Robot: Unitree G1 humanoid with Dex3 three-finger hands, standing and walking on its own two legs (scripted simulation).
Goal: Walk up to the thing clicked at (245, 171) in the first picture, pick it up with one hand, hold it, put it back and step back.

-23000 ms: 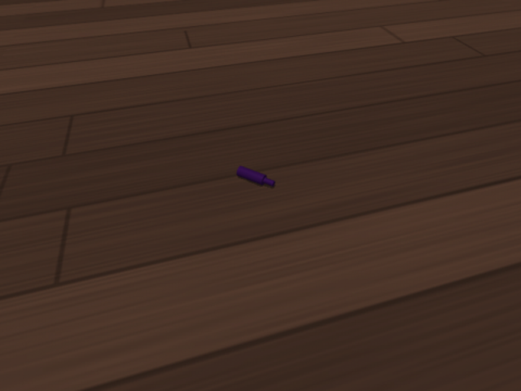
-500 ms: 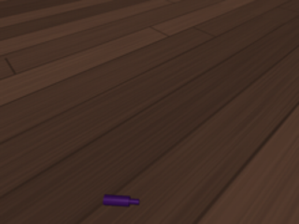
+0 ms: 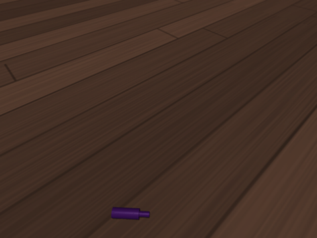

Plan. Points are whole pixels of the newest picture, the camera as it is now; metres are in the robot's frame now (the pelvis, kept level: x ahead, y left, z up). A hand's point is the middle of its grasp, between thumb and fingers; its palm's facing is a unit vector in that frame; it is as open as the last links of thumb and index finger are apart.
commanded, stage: stand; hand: left
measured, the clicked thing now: (130, 213) +0.42 +0.19 -0.75
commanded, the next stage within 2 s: none
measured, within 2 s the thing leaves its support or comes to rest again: neither
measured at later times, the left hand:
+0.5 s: hand out of the picture +0.06 +0.28 -0.15, palm faces -0.02 -0.94 -0.35, open 7.4 cm
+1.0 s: hand out of the picture +0.05 +0.28 -0.16, palm faces -0.03 -0.94 -0.34, open 7.4 cm
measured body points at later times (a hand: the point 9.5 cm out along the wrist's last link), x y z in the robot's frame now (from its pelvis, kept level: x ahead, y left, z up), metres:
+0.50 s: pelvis -0.01 +0.02 +0.00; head +0.00 +0.02 +0.45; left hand +0.06 +0.32 -0.13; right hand +0.07 -0.28 -0.13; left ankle -0.02 +0.15 -0.75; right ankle -0.01 -0.11 -0.75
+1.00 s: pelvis -0.01 +0.03 +0.00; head +0.00 +0.03 +0.45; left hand +0.05 +0.33 -0.13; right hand +0.06 -0.27 -0.13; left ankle -0.02 +0.15 -0.75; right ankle -0.01 -0.11 -0.75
